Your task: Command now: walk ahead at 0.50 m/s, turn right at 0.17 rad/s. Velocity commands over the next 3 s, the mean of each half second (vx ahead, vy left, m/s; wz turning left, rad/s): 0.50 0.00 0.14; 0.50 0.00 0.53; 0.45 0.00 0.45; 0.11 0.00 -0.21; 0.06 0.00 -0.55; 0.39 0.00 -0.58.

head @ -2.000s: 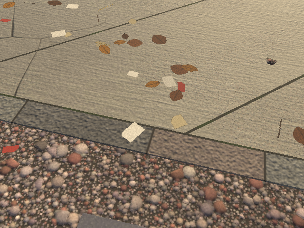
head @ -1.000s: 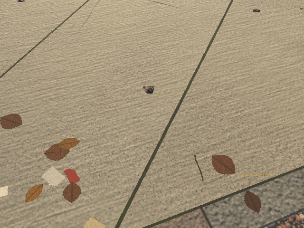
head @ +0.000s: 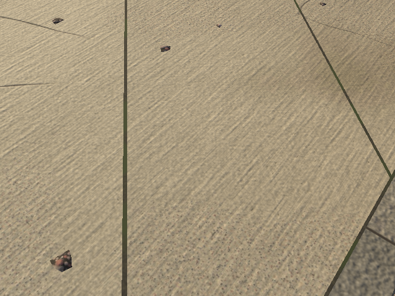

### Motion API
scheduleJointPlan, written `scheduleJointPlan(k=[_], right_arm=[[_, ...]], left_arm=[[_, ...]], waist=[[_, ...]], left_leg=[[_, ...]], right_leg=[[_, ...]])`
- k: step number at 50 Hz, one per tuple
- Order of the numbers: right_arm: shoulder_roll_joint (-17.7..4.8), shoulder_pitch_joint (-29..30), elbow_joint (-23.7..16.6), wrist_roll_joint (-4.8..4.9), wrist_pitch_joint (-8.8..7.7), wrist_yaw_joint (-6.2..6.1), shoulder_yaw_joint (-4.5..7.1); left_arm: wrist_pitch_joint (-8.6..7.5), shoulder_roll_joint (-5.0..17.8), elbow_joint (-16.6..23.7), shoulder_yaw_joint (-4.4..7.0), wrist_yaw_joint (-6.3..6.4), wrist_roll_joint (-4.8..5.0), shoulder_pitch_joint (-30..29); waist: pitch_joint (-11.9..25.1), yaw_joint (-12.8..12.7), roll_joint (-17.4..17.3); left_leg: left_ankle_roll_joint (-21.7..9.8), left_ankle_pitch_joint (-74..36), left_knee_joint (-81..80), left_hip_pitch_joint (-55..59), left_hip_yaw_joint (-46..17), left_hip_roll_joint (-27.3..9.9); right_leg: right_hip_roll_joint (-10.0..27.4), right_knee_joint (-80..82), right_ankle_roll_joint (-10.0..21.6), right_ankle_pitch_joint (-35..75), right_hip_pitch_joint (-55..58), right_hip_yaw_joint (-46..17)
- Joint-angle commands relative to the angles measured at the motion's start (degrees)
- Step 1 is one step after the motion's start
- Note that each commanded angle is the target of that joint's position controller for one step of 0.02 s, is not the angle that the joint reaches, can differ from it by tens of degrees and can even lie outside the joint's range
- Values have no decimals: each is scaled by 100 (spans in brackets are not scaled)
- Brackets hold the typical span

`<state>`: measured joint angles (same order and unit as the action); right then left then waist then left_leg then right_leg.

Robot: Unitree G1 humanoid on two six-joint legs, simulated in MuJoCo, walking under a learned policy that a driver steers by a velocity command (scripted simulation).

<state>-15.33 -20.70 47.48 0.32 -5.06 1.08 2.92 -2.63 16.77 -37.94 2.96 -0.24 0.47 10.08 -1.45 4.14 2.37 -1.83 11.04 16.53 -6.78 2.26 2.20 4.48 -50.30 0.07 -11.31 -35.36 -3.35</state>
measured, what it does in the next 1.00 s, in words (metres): walks ahead, turning left: right foot, then left foot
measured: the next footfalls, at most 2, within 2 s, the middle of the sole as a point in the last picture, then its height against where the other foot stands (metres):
right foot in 0.20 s outside the picture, level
left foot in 0.76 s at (157, 280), level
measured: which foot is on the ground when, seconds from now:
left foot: down 0.00-0.22, up 0.24-0.74, down 0.76-1.00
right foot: up 0.00-0.18, down 0.20-0.74, up 0.76-1.00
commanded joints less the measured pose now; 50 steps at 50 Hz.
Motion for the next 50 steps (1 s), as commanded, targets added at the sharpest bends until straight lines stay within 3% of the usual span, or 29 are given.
scheduleJointPlan(k=[1, 4, 7, 8, 9, 10, 11, 12, 13, 14, 15, 16, 18, 23, 27, 32, 35, 36, 37, 38, 39, 40, 41, 42, 43, 44, 45, 46, 50], right_arm=[[-1042, 324, -362, 62, -58, -38, 223], [-1120, -7, -187, 110, 10, -36, 228], [-1214, -115, -59, 151, 103, -58, 254], [-1248, -113, -33, 164, 139, -69, 260], [-1259, -31, -31, 183, 166, -84, 249], [-1127, -44, -46, 151, 171, -92, 190], [-744, 7, -250, -23, 141, -95, 27], [-207, -629, -346, 39, 45, -98, -126], [-867, -297, -263, 174, -4, -88, 41], [-1042, 97, -398, 250, -25, -70, 120], [-974, 286, -405, 206, -9, -87, 122], [-911, 349, -409, 140, 32, -95, 145], [-686, 139, -336, 155, 178, -87, 137], [-478, 574, -510, 116, 311, -79, 133], [-340, 1279, -747, 92, 264, 65, 57], [-306, 2079, -1222, 95, 258, 241, 10], [-521, 1833, -1355, 96, 298, 297, 125], [-688, 1366, -1282, 106, 320, 283, 223], [-952, 545, -1101, 116, 335, 225, 384], [-1375, -374, -887, 114, 401, 104, 578], [-1960, -183, -914, 146, 375, 46, 649], [-1563, -371, -1088, 91, 283, 65, 521], [-1241, -187, -1037, 52, 209, 77, 432], [-1089, 144, -1055, 80, 166, 75, 387], [-928, 527, -1122, 69, 153, 66, 340], [-776, 736, -1226, -5, 145, 39, 279], [-825, 808, -1272, -34, 139, 22, 289], [-844, 830, -1266, -2, 125, 0, 297], [-1090, 545, -1136, 62, 150, -144, 368]], left_arm=[[-143, 125, 448, -27, -74, 6, -486], [-174, 178, 559, -22, -140, 59, -942], [-196, 312, 655, 21, -200, 75, -1111], [-212, 394, 629, 64, -202, 61, -968], [-223, 532, 502, 153, -181, 31, -498], [-220, 799, 258, 299, -127, -8, 322], [-192, 1274, 102, 430, -43, -102, 1399], [-145, 1559, 61, 456, -45, -129, 1496], [-160, 1016, 62, 328, -55, -70, 1439], [-186, 799, 36, 241, -56, -24, 1111], [-214, 636, 30, 185, -73, -38, 760], [-248, 490, 12, 154, -94, -67, 478], [-354, 374, -69, 151, -100, -128, 226], [-450, 514, -392, 231, -13, -158, 272], [-389, 708, -557, 270, 61, -114, 420], [-185, 890, -845, 337, 92, 5, 893], [-53, 1118, -836, 393, 150, 54, 791], [-3, 1191, -816, 410, 176, 64, 738], [27, 1211, -788, 404, 199, 92, 625], [-18, 1078, -707, 339, 221, 26, 641], [-172, 169, -404, 66, 119, -186, 1190], [-417, 553, -333, 91, 20, -7, 701], [-535, 821, -133, 165, -34, 209, 113], [-599, 749, -96, 130, -15, 167, 15], [-604, 749, -163, 155, 29, 13, 25], [-539, 789, -205, 195, 40, -72, 145], [-468, 779, -186, 206, 33, -92, 246], [-407, 717, -193, 197, 34, -116, 310], [-315, 376, 23, 65, 38, -159, -448]], waist=[[-42, -58, -675], [-122, 89, -704], [-187, -9, -770], [-119, -148, -775], [133, -476, -723], [668, -864, -603], [1598, -1270, 134], [2179, -903, 1505], [1745, -1115, 818], [1016, -1019, 654], [684, -841, 376], [419, -678, 373], [273, -421, 441], [-57, -387, 74], [-270, -641, -45], [-488, -891, -100], [-71, -568, 206], [231, -278, 291], [655, 207, 223], [1148, 631, -207], [1503, -127, -1702], [2313, 266, -1092], [1503, 352, -810], [930, 83, -394], [591, -170, -208], [477, -365, -237], [441, -484, -411], [388, -538, -380], [146, -330, -446]], left_leg=[[-973, -1125, -849, 14, -888, -1381], [-896, -1161, -770, 165, -780, -1476], [-775, -1450, -538, 565, -829, -1715], [-714, -1870, -299, 578, -854, -1722], [-599, -2629, 264, 481, -713, -1575], [-438, -2915, 1271, 82, -509, -1272], [-183, -1271, 3126, -1122, -265, -897], [88, 2170, 4840, -3012, -347, -46], [72, 2155, 5503, -3551, -936, -305], [23, 1614, 5538, -3800, -884, -530], [50, 1135, 5346, -3604, -800, -744], [92, 783, 5107, -3437, -804, -875], [172, 392, 4972, -2920, -831, -1010], [315, -654, 4092, -3334, -952, -964], [221, -1543, 2817, -3179, -530, -871], [-59, -1073, 2049, -3504, -115, -743], [-369, -240, 1989, -2694, 367, -264], [-510, 10, 2000, -2074, 493, -34], [-716, -215, 1653, -878, 488, 181], [-1006, -377, 1420, 882, -375, -209], [-2055, 302, 1026, 2757, -3600, -1720], [-2375, 947, 203, 3139, -5078, -2170], [-2032, 656, 31, 2634, -4207, -1992], [-1802, 144, 26, 1765, -3470, -1722], [-1647, -519, -22, 979, -2952, -1498], [-1597, -1045, -167, 466, -2629, -1345], [-1669, -1424, -259, 105, -2568, -1319], [-1680, -1728, -312, -138, -2370, -1263], [-1358, -1730, -350, -816, -1656, -791]], right_leg=[[37, 999, -37, 850, 42, 132], [-101, 1564, -11, 1134, 324, 253], [-181, 1941, 196, 755, 483, 266], [-257, 2099, 277, 628, 858, 310], [-391, 2357, 396, 667, 1628, 419], [-375, 2393, 546, 719, 2894, 395], [849, 2211, 927, 808, 4626, -895], [1984, 2913, 1648, -540, 5784, -3280], [1840, 3220, 1524, -1249, 5324, -3375], [1660, 3328, 1324, -1039, 4704, -2504], [1396, 3492, 1195, -546, 4068, -1894], [1207, 3690, 1139, -152, 3576, -1445], [1054, 4051, 1126, 460, 2946, -819], [959, 4314, 1087, 1502, 2889, 282], [889, 4408, 943, 1619, 3060, 925], [1172, 4004, 844, 2327, 4072, 1260], [1185, 3022, 662, 4890, 4371, 1501], [1142, 2297, 600, 5633, 4330, 1559], [982, 1193, 451, 5573, 3893, 1672], [742, -435, 202, 3995, 2574, 1661], [-499, -2482, -183, -1816, -139, 1247], [-670, -3171, -119, -2329, -793, -166], [-353, -3006, 19, -1774, -1235, -283], [-103, -2450, 93, -1271, -1078, -240], [65, -1924, 54, -1016, -725, -204], [176, -1698, 17, -794, -322, -233], [179, -1515, -79, -749, -73, -224], [196, -1253, -189, -728, 21, -160], [-35, 402, -446, 584, 235, 61]])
